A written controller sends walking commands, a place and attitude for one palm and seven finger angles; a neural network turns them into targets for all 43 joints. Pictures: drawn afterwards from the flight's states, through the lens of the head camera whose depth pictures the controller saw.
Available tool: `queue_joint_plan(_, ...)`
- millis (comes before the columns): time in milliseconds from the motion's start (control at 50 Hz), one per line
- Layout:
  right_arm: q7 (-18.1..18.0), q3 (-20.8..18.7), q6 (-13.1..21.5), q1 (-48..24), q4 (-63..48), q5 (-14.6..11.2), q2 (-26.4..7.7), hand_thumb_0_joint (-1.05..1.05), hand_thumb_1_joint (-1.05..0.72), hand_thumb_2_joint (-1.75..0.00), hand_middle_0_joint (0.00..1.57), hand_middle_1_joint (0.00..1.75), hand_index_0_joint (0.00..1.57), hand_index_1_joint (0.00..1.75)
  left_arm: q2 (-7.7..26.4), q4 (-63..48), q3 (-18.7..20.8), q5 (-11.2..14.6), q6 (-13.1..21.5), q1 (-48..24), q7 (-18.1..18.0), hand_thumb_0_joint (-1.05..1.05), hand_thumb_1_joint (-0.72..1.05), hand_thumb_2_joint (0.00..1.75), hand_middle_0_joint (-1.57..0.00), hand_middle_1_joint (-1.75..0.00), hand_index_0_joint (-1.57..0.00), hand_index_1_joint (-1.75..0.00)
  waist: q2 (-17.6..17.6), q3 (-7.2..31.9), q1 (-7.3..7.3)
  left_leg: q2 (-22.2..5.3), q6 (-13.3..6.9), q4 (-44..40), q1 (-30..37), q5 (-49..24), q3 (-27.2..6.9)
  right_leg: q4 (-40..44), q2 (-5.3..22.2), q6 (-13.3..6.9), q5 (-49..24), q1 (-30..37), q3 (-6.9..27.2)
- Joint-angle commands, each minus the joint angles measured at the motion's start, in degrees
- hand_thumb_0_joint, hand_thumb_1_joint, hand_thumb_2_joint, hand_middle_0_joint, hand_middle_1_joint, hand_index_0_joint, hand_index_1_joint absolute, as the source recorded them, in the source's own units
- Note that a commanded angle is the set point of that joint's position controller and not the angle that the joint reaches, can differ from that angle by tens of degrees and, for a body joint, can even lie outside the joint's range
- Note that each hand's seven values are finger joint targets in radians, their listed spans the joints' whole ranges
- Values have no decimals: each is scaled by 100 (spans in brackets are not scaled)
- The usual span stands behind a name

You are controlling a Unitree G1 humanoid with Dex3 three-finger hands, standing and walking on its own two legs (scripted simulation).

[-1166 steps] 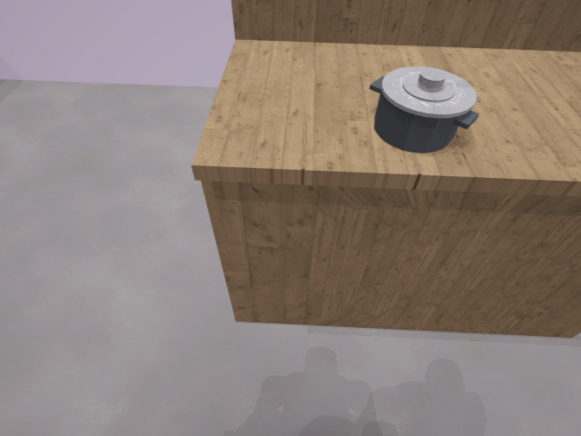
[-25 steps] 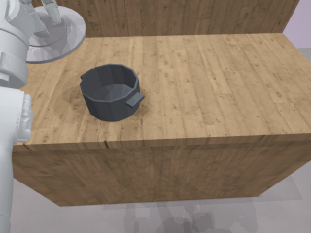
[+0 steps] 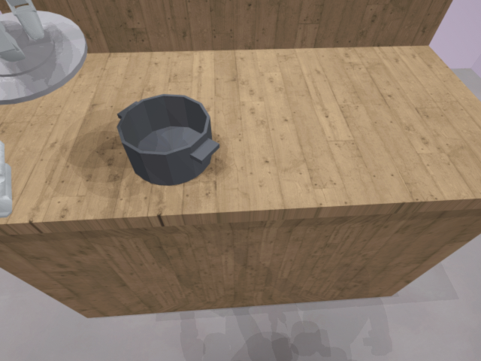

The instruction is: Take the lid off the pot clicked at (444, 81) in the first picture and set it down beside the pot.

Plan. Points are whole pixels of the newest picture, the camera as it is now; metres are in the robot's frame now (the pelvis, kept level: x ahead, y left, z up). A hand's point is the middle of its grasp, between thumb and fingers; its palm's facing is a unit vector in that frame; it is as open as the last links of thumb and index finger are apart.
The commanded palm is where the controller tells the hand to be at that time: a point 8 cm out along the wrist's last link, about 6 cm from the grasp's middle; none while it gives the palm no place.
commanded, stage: move the lid sideways beside the pot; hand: left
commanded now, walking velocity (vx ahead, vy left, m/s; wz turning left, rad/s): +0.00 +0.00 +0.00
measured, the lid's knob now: (6, 37) +0.50 +0.29 +0.28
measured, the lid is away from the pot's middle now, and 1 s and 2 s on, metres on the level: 0.18 0.22 0.23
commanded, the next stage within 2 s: lower the lid onto the table in 0.58 s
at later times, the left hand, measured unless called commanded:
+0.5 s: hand out of the picture +0.48 +0.33 +0.29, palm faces -0.21 -0.18 -0.96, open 6.8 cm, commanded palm +0.49 +0.33 +0.36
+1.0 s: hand out of the picture +0.47 +0.32 +0.28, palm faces -0.24 -0.23 -0.94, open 6.7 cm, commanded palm +0.49 +0.33 +0.33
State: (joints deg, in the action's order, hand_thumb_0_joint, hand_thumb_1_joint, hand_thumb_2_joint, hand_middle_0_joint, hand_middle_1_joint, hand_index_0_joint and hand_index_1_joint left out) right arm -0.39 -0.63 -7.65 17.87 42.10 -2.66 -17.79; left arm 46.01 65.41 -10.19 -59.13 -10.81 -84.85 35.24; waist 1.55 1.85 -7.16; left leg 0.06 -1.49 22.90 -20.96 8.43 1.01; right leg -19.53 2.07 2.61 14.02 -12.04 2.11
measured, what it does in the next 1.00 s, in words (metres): stands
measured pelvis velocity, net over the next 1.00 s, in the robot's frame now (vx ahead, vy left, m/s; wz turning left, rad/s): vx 0.01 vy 0.00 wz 0.00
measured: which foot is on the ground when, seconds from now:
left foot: down 0.00-1.00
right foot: down 0.00-1.00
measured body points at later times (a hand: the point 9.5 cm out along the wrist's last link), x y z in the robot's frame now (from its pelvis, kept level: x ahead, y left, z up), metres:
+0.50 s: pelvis +0.01 +0.00 +0.00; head +0.07 +0.00 +0.45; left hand +0.48 +0.34 +0.34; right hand +0.02 -0.29 -0.12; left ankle +0.03 +0.11 -0.74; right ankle -0.05 -0.16 -0.74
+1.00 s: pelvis +0.01 +0.00 +0.00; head +0.07 -0.01 +0.45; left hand +0.48 +0.32 +0.33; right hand +0.02 -0.29 -0.13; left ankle +0.03 +0.11 -0.74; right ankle -0.05 -0.16 -0.74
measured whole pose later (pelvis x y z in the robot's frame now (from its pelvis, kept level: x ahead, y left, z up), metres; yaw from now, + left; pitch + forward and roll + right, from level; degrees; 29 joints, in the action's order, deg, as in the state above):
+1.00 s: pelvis +0.01 +0.00 +0.00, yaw +0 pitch +7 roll -1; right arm -0.6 -0.2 -6.9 18.8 42.7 -3.6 -18.4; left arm 51.9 71.8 -8.5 -59.9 -11.7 -86.7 35.6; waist 1.5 0.5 -7.7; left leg -0.4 -1.3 23.8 -21.5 9.6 1.0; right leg -18.7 1.6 2.6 14.2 -11.8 2.1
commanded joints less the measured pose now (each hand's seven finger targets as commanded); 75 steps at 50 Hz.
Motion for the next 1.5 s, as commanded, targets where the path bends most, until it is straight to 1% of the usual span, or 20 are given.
queue_joint_plan(0,-113,-315,151,226,-410,24,-1016,0,-90,-90,20,30,20,30,1411,-1436,304,-199,147,-3607,-325,0,71,89,-72,-109,-87,-117,446,2362,4,198,-313,187,2373,-1774,46,256,-521,-385,-1410,-415,-390)
queue_joint_plan(100,-151,-297,102,276,-329,-11,-1068,0,-90,-90,20,30,20,30,1537,-1142,278,-183,206,-3427,-271,0,71,89,-72,-109,-87,-117,262,2141,-47,178,-317,87,2113,-1428,125,328,-493,-350,-1376,-332,-399)
queue_joint_plan(160,-158,-308,178,338,-330,-21,-1087,0,-90,-90,20,30,20,30,1632,-1542,327,-116,301,-3566,-282,0,71,89,-72,-109,-87,-117,744,2427,-10,160,-300,197,2452,-2037,102,316,-512,-387,-1616,-345,-402)
queue_joint_plan(220,-160,-286,86,366,-311,-24,-1072,0,-90,-90,20,30,20,30,1924,-931,508,-204,299,-3087,-244,0,71,89,-72,-109,-87,-117,335,2125,-22,151,-318,166,2036,-1735,160,296,-483,-326,-1626,-208,-383)
queue_joint_plan(260,-143,-293,94,372,-329,-63,-1071,0,-90,-90,20,30,20,30,1532,-1132,183,-103,326,-3128,-213,0,71,89,-72,-109,-87,-117,656,2129,-41,139,-291,208,2202,-2071,171,317,-496,-359,-1760,-337,-419)
queue_joint_plan(320,-149,-291,51,403,-304,-33,-1090,0,-90,-90,20,30,20,30,2068,-1204,535,-233,343,-3295,-234,0,71,89,-72,-109,-87,-117,601,2290,-29,111,-323,243,2287,-2073,143,310,-507,-321,-1704,-251,-382)
queue_joint_plan(360,-151,-293,71,406,-312,-85,-1083,0,-90,-90,20,30,20,30,1691,-1352,245,-114,370,-3305,-195,0,71,89,-72,-109,-87,-117,852,2297,-49,74,-286,262,2475,-2468,138,329,-515,-347,-1804,-383,-428)
queue_joint_plan(440,-130,-312,51,534,-283,-31,-1085,0,-90,-90,20,30,20,30,2136,-1120,618,-256,358,-3183,-223,0,71,89,-72,-109,-87,-117,785,2482,-28,65,-304,387,2527,-2699,83,246,-537,-307,-1857,-317,-398)
queue_joint_plan(560,-88,-311,-1,483,-358,-78,-1075,0,-90,-90,20,30,20,30,1751,-1266,358,-101,309,-2950,-161,0,71,89,-72,-109,-87,-117,713,2317,-38,46,-283,410,2502,-2907,117,234,-508,-317,-2036,-375,-446)
queue_joint_plan(740,-104,-257,31,463,-290,-89,-1111,0,-90,-90,20,30,20,30,1858,-670,293,-180,-18,-3359,-166,0,71,89,-72,-109,-87,-117,444,2045,-92,149,-319,175,2067,-1621,126,275,-496,-293,-1573,-272,-420)
queue_joint_plan(780,-84,-279,74,475,-275,-58,-1146,0,-90,-90,20,30,20,30,2031,-1287,412,-208,-24,-3812,-210,0,71,89,-72,-109,-87,-117,690,2572,-35,114,-315,209,2434,-2030,105,243,-495,-283,-1735,-156,-373)
queue_joint_plan(860,-123,-252,190,587,-244,-109,-1126,0,-90,-90,20,30,20,30,1572,-436,166,-126,-61,-2988,-197,0,71,89,-72,-109,-87,-117,346,1935,-98,118,-308,190,2079,-1888,132,263,-487,-310,-1740,-326,-446)
queue_joint_plan(980,-119,-260,156,597,-244,-71,-1139,0,-90,-90,20,30,20,30,1868,-423,345,-207,-44,-2990,-269,0,71,89,-72,-109,-87,-117,149,1956,-88,162,-348,228,1939,-1666,161,215,-498,-266,-1768,-188,-379)
queue_joint_plan(1100,-132,-323,152,635,-260,-63,-1151,0,-90,-90,20,30,20,30,2050,-834,464,-223,71,-3329,-332,0,71,89,-72,-109,-87,-117,670,2301,-99,134,-373,345,2232,-1978,158,153,-502,-283,-1892,-218,-345)
queue_joint_plan(1160,-131,-306,165,700,-266,-105,-1157,0,-90,-90,20,30,20,30,1808,-642,313,-109,119,-2906,-295,0,71,89,-72,-109,-87,-117,581,2136,-101,119,-341,351,2136,-2176,169,148,-513,-301,-2004,-267,-396)
queue_joint_plan(1220,-138,-320,116,749,-254,-77,-1169,0,-90,-90,20,30,20,30,2137,-576,534,-206,154,-2925,-352,0,71,89,-72,-109,-87,-117,467,2214,-123,136,-359,406,2038,-2000,174,106,-520,-260,-1962,-223,-361)
queue_joint_plan(1300,-110,-380,122,763,-236,-69,-1170,0,-90,-90,20,30,20,30,2062,-1070,521,-166,189,-3284,-370,0,71,89,-72,-109,-87,-117,1010,2540,-127,79,-353,537,2534,-2576,91,57,-552,-283,-2033,-437,-364)
queue_joint_plan(1420,-69,-383,74,802,-309,-79,-1159,0,-90,-90,20,30,20,30,2107,-829,687,-113,253,-2619,-383,0,71,89,-72,-109,-87,-117,699,2395,-93,100,-331,629,2259,-2630,82,-61,-556,-265,-2113,-452,-399)
queue_joint_plan(1460,-78,-377,77,815,-305,-111,-1142,0,-90,-90,20,30,20,30,1627,-727,331,-1,268,-2507,-356,0,71,89,-72,-109,-87,-117,691,2175,-135,96,-314,594,2249,-2556,86,-31,-559,-301,-2010,-605,-462)
queue_joint_plan(1480,-67,-389,41,813,-264,-81,-1186,0,-90,-90,20,30,20,30,1901,-925,516,-74,264,-2761,-397,0,71,89,-72,-109,-87,-117,732,2320,-138,77,-317,580,2327,-2386,60,-22,-572,-272,-1887,-615,-424)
